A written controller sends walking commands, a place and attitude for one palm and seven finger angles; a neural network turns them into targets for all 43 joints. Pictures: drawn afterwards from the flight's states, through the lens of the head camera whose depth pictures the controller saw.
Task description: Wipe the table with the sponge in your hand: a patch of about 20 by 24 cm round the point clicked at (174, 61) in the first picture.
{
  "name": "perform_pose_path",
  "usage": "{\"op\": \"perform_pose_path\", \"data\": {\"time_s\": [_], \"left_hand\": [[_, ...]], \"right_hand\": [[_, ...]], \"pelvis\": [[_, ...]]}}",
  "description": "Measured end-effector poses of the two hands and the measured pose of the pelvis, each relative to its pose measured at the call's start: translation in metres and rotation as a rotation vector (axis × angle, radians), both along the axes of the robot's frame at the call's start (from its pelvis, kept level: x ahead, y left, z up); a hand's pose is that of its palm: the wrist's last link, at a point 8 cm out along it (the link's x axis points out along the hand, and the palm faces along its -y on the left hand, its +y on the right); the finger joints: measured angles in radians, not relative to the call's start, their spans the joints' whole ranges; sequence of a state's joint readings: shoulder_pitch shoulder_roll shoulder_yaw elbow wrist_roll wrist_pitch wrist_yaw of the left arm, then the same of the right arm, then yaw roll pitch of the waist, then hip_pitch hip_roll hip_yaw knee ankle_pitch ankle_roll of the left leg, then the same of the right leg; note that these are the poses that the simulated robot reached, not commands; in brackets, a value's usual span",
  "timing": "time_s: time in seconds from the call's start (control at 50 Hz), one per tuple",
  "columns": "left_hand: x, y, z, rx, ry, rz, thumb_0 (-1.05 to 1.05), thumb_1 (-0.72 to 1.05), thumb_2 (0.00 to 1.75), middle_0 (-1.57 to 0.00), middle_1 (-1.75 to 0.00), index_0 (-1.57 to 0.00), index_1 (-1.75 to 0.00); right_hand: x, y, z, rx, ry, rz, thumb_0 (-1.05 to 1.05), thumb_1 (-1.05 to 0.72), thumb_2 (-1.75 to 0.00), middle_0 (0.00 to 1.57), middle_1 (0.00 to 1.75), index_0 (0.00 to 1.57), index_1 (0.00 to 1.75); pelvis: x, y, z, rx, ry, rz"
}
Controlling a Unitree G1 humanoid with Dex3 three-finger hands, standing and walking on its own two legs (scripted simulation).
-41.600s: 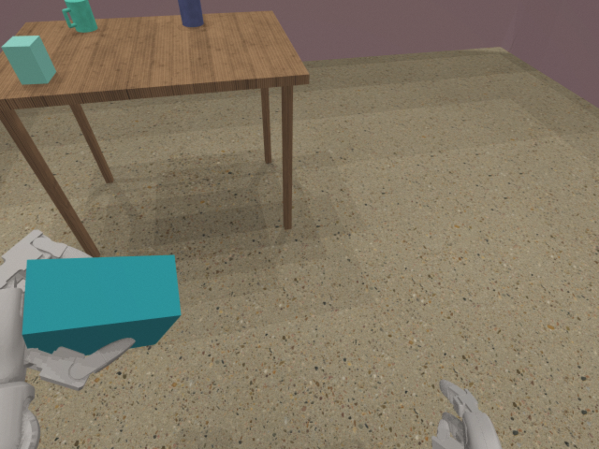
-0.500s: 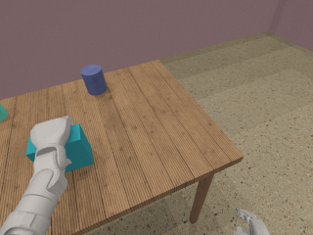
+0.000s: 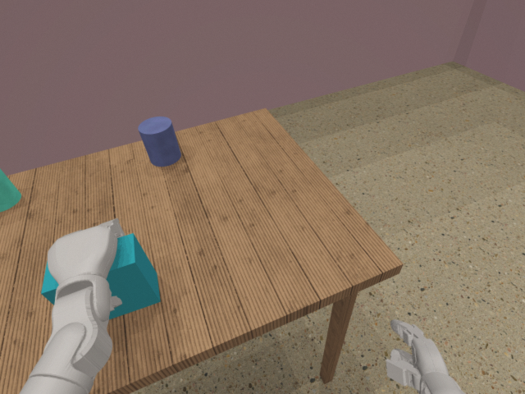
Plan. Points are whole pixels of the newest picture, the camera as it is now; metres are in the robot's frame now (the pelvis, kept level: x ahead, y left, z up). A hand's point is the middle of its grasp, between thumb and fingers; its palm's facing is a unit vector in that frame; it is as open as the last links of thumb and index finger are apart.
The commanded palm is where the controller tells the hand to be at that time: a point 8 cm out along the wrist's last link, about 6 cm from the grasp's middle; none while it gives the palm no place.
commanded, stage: wipe back along the first lane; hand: left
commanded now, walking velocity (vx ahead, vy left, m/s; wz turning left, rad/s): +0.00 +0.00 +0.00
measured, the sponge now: (112, 288) +0.26 +0.30 +0.02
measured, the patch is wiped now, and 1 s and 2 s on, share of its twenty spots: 1.00 1.00 1.00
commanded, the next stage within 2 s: lift the sponge slowly off the table in 0.32 s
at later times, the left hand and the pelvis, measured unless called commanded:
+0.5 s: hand (104, 294) +0.23 +0.27 +0.07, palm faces +0.06 -0.08 -0.99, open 10.4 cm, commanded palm +0.19 +0.26 +0.10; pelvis -0.01 -0.01 +0.00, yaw -1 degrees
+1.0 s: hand (98, 299) +0.21 +0.27 +0.07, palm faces +0.04 -0.12 -0.99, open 10.4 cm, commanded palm +0.18 +0.27 +0.14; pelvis -0.01 -0.01 +0.00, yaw -1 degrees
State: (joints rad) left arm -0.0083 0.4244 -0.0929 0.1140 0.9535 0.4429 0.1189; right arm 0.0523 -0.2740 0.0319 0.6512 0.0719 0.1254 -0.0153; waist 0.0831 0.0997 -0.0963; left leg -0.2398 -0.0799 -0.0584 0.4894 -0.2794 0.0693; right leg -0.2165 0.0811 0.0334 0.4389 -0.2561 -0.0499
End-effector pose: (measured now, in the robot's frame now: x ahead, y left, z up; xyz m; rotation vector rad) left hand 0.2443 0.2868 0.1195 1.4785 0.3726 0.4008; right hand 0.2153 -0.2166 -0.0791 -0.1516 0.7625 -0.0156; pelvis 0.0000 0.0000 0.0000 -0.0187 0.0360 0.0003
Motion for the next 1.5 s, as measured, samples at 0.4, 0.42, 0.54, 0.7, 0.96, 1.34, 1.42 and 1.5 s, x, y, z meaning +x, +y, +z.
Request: {"op": "perform_pose_path", "data": {"time_s": [0.4, 0.42, 0.54, 0.7, 0.96, 1.34, 1.42, 1.5], "left_hand": [[-0.030, -0.019, 0.000, -0.020, -0.020, -0.022, 0.00, -0.49, 1.04, -0.64, -1.38, -0.67, -1.37], [-0.032, -0.019, 0.000, -0.024, -0.022, -0.023, 0.00, -0.49, 1.04, -0.64, -1.38, -0.67, -1.37], [-0.041, -0.020, 0.001, -0.037, -0.029, -0.013, 0.00, -0.50, 1.04, -0.65, -1.38, -0.68, -1.36], [-0.040, -0.020, 0.002, -0.047, -0.009, -0.012, 0.00, -0.50, 1.04, -0.66, -1.36, -0.69, -1.35], [-0.049, -0.018, 0.007, -0.071, -0.012, -0.023, -0.01, -0.51, 1.04, -0.68, -1.34, -0.70, -1.33], [-0.056, -0.021, 0.025, -0.068, -0.042, -0.046, 0.00, -0.52, 1.04, -0.70, -1.32, -0.72, -1.31], [-0.053, -0.021, 0.033, -0.063, -0.056, -0.044, 0.00, -0.52, 1.04, -0.70, -1.32, -0.73, -1.31], [-0.053, -0.023, 0.040, -0.063, -0.062, -0.037, 0.00, -0.52, 1.04, -0.70, -1.32, -0.73, -1.31]], "right_hand": [[-0.007, -0.002, 0.002, 0.023, -0.028, -0.009, 0.01, -0.90, -0.90, 0.20, 0.30, 0.20, 0.30], [-0.007, -0.003, 0.002, 0.024, -0.031, -0.008, 0.01, -0.90, -0.90, 0.20, 0.30, 0.20, 0.30], [-0.004, -0.003, 0.005, 0.013, -0.042, 0.000, 0.01, -0.90, -0.90, 0.20, 0.30, 0.20, 0.30], [-0.002, -0.001, 0.010, 0.007, -0.062, 0.008, 0.01, -0.90, -0.90, 0.20, 0.30, 0.20, 0.30], [-0.004, 0.001, 0.010, -0.006, -0.061, 0.025, 0.01, -0.90, -0.90, 0.20, 0.30, 0.20, 0.30], [-0.002, 0.010, 0.017, -0.006, -0.101, 0.055, 0.01, -0.90, -0.90, 0.20, 0.30, 0.20, 0.30], [-0.001, 0.013, 0.019, 0.005, -0.108, 0.062, 0.01, -0.90, -0.90, 0.20, 0.30, 0.20, 0.30], [0.000, 0.014, 0.021, 0.014, -0.117, 0.067, 0.01, -0.90, -0.90, 0.21, 0.30, 0.20, 0.30]], "pelvis": [[-0.006, -0.005, -0.001, 0.005, -0.026, -0.015], [-0.006, -0.005, -0.001, 0.005, -0.028, -0.017], [-0.009, -0.005, -0.001, 0.006, -0.040, -0.016], [-0.012, -0.007, 0.000, 0.008, -0.050, -0.013], [-0.014, -0.009, 0.001, 0.009, -0.071, -0.013], [-0.023, -0.009, 0.003, 0.010, -0.103, -0.006], [-0.025, -0.010, 0.004, 0.012, -0.104, -0.008], [-0.026, -0.010, 0.004, 0.013, -0.105, -0.008]]}}
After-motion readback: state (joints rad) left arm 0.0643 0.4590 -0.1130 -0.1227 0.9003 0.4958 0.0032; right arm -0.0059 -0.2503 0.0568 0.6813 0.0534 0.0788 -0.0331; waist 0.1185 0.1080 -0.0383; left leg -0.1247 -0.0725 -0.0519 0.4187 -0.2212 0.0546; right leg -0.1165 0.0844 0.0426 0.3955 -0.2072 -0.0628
